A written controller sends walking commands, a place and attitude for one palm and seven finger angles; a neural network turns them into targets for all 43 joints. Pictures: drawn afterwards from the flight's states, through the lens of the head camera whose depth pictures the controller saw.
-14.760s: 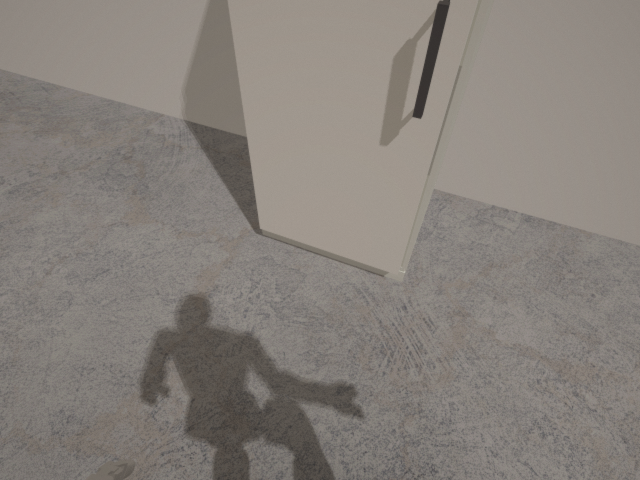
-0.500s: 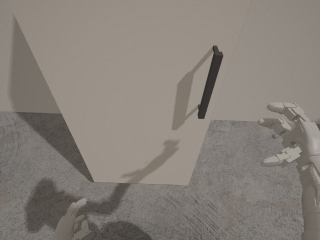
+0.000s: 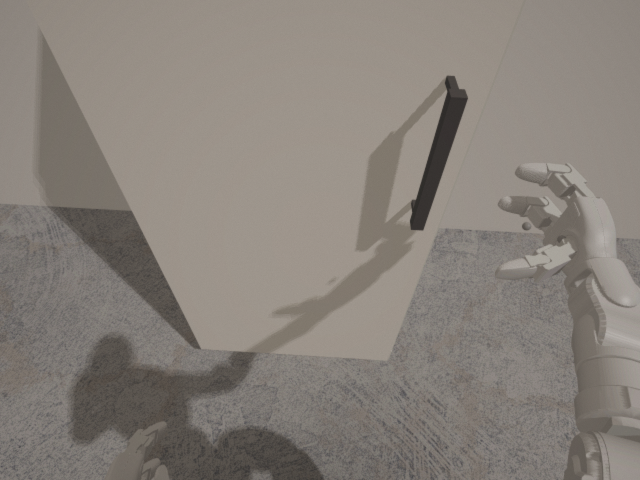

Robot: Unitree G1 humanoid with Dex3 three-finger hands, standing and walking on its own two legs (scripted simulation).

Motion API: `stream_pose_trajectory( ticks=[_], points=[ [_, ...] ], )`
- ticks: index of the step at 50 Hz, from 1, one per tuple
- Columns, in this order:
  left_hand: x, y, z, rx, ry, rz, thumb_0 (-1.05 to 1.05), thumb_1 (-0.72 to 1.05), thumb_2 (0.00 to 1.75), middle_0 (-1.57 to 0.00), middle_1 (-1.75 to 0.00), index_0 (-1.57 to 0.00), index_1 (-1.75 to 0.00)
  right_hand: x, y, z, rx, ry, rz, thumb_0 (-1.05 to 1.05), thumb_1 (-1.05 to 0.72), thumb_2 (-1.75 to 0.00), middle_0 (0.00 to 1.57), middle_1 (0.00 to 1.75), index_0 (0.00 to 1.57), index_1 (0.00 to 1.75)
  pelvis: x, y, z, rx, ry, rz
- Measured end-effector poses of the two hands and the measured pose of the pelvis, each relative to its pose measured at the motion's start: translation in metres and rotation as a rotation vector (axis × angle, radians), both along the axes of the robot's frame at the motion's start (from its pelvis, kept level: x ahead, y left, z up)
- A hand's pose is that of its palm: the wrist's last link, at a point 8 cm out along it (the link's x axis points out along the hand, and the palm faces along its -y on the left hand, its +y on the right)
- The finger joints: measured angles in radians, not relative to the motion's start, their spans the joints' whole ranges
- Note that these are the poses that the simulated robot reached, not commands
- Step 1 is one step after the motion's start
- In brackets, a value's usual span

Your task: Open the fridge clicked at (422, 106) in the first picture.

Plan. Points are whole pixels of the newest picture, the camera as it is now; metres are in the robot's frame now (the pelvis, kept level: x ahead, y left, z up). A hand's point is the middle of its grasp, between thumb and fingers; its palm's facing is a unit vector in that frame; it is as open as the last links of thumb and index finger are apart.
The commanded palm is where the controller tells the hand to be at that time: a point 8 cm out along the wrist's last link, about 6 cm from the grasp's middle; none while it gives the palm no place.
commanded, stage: move the hooked fingers beside the handle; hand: right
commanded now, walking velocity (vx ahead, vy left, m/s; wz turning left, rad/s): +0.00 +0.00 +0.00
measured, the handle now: (432, 161) +0.54 -0.11 +0.12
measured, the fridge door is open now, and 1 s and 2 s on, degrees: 0 0 0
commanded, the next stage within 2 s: feel for the door with the fingertips in 1.40 s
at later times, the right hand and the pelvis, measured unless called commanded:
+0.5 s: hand (485, 187) +0.48 -0.17 +0.13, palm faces -0.04 +1.00 +0.01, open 14.0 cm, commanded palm +0.46 -0.22 +0.13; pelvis +0.00 +0.00 -0.01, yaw +1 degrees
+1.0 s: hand (476, 180) +0.49 -0.16 +0.12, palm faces -0.01 +1.00 +0.00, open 14.0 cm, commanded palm +0.47 -0.20 +0.12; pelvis +0.00 +0.00 -0.01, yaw +1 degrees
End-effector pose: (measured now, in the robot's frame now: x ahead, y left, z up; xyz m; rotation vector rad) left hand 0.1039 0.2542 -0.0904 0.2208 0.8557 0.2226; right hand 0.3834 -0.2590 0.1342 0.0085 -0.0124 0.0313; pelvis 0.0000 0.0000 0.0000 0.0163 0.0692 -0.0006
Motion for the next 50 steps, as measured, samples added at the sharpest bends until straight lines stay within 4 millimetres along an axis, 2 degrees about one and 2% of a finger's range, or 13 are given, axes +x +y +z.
stream_pose_trajectory(
  ticks=[10,30,40,50],
  points=[
    [-0.030,0.007,-0.011,0.005,0.115,0.045,0.01,0.90,0.90,-0.21,-0.30,-0.20,-0.30,0.028,0.008,-0.006,0.000,0.021,-0.005,-0.01,0.50,-0.30,0.30,1.20,0.29,1.20,0.002,0.001,-0.003,0.002,0.031,0.004],
    [-0.087,0.011,-0.024,0.003,0.295,0.126,0.01,0.90,0.90,-0.21,-0.30,-0.20,-0.30,0.090,0.042,-0.008,0.008,0.031,0.004,-0.01,0.50,-0.30,0.30,1.20,0.30,1.20,0.003,-0.001,-0.011,0.006,0.112,0.017],
    [-0.109,0.009,-0.028,-0.013,0.371,0.141,0.01,0.90,0.90,-0.21,-0.30,-0.20,-0.30,0.094,0.038,-0.010,-0.007,0.012,-0.014,-0.01,0.50,-0.30,0.34,1.24,0.34,1.24,0.004,0.000,-0.014,0.010,0.136,0.017],
    [-0.097,0.009,-0.029,-0.018,0.341,0.123,0.01,0.90,0.90,-0.21,-0.30,-0.20,-0.30,0.090,0.042,-0.010,-0.009,0.006,-0.025,-0.01,0.50,-0.30,0.31,1.22,0.30,1.22,0.004,0.000,-0.015,0.011,0.134,0.011]
  ],
)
